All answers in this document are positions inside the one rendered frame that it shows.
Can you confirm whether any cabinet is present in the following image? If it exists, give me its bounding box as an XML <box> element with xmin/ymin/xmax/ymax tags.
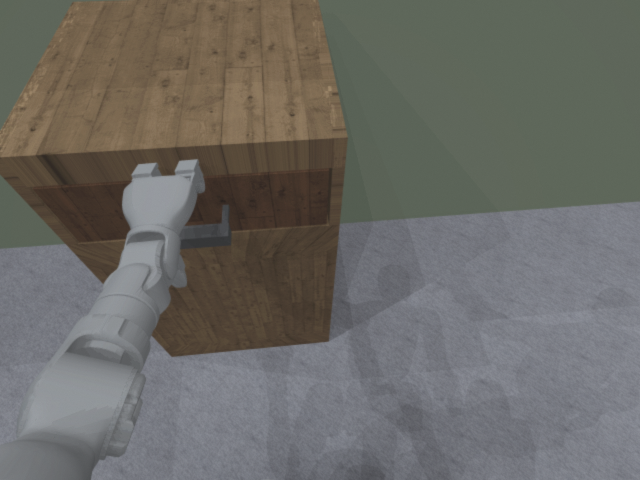
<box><xmin>0</xmin><ymin>0</ymin><xmax>348</xmax><ymax>357</ymax></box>

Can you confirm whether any handle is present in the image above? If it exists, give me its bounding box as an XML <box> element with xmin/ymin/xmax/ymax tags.
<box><xmin>179</xmin><ymin>205</ymin><xmax>232</xmax><ymax>249</ymax></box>

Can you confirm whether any left robot forearm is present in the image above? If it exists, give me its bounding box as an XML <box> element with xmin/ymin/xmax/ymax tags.
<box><xmin>16</xmin><ymin>225</ymin><xmax>181</xmax><ymax>438</ymax></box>

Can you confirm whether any left robot hand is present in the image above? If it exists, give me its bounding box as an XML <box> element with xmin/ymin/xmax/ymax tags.
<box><xmin>122</xmin><ymin>159</ymin><xmax>205</xmax><ymax>288</ymax></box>

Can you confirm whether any drawer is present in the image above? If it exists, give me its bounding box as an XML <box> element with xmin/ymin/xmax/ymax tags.
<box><xmin>33</xmin><ymin>168</ymin><xmax>329</xmax><ymax>242</ymax></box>

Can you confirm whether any robot left upper arm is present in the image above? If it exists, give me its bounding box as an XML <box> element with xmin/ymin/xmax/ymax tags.
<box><xmin>0</xmin><ymin>352</ymin><xmax>146</xmax><ymax>480</ymax></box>

